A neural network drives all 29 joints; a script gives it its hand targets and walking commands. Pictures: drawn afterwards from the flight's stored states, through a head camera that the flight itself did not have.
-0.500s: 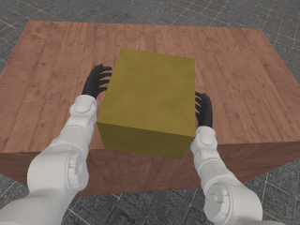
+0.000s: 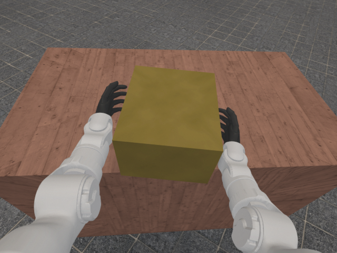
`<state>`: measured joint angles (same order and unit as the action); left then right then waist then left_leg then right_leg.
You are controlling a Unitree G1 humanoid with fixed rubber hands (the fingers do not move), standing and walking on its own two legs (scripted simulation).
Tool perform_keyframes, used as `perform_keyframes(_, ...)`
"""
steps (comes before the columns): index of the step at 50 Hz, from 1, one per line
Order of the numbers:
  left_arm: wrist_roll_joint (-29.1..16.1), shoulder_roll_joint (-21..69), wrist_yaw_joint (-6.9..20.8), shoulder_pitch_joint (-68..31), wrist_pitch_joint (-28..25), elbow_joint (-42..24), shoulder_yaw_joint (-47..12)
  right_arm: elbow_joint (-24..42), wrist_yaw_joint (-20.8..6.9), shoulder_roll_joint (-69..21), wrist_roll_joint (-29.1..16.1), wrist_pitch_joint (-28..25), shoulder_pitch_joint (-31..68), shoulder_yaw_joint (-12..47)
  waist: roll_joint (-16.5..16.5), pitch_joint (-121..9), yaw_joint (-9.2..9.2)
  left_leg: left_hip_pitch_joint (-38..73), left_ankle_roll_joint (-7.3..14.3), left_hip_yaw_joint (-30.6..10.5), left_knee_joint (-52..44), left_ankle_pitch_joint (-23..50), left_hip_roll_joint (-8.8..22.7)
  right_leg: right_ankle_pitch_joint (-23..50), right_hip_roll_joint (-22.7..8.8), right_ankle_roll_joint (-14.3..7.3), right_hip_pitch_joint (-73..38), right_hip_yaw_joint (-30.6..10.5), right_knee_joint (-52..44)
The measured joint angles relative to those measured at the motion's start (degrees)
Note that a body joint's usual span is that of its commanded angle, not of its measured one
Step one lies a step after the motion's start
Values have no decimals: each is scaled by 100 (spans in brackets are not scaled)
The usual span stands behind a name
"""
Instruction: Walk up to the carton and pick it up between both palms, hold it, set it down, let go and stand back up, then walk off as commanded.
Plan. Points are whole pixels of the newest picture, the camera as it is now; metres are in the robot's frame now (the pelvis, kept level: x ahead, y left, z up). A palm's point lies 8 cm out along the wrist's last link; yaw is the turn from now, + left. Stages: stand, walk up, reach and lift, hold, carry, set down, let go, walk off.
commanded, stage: reach and lift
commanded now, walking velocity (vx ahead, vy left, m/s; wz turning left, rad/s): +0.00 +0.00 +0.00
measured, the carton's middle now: (169, 122) +0.44 -0.01 +0.05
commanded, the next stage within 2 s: hold in 1.88 s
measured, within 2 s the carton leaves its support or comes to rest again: neither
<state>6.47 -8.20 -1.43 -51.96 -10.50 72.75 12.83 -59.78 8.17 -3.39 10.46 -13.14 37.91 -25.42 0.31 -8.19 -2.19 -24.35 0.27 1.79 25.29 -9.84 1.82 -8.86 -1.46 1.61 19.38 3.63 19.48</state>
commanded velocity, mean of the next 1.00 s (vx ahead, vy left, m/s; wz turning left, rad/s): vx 0.00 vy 0.00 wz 0.00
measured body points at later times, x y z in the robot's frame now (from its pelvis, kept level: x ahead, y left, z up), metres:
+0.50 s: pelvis -0.03 -0.01 +0.00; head -0.05 -0.01 +0.45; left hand +0.40 +0.15 +0.15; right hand +0.37 -0.17 +0.09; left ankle +0.02 +0.11 -0.74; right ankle +0.00 -0.14 -0.74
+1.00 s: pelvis -0.02 -0.01 +0.00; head -0.06 +0.00 +0.45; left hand +0.39 +0.16 +0.15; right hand +0.37 -0.16 +0.11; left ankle +0.02 +0.11 -0.74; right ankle +0.00 -0.14 -0.74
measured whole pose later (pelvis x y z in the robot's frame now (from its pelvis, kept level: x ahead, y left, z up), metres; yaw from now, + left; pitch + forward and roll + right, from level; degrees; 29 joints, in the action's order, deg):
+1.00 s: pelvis -0.02 -0.01 +0.00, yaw +0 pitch +3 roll -1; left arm 3.7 -4.4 -6.4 -45.2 19.5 44.9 11.2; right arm -46.8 4.4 -0.5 4.4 10.6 37.9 -19.4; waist 0.0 -7.9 0.2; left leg -17.7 0.2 1.8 22.3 -7.2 1.8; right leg -7.8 -1.4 1.6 14.1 3.6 19.5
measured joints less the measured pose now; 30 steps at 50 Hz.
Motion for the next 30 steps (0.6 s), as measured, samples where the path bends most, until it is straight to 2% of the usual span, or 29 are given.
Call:
perform_keyframes(6,-273,85,-143,135,210,-359,-137,340,-76,142,-250,394,-1,296,-149,-73,54,6,0,-1,-11,63,0,57,0,0,-2,0,0)
perform_keyframes(12,-306,139,-224,135,749,-585,-161,465,-111,228,-434,883,-2,445,-177,-104,111,162,0,-2,-88,137,0,92,2,0,-120,0,0)
perform_keyframes(20,-306,235,-337,135,1529,-1057,-161,700,-202,282,-496,1465,-1,453,-171,-102,209,285,0,-1,-208,255,0,142,4,0,-187,0,0)
perform_keyframes(30,-306,286,-401,160,2170,-1522,-161,931,-274,289,-497,1905,-3,454,-107,-57,229,465,0,-1,-278,287,0,135,5,0,-333,0,0)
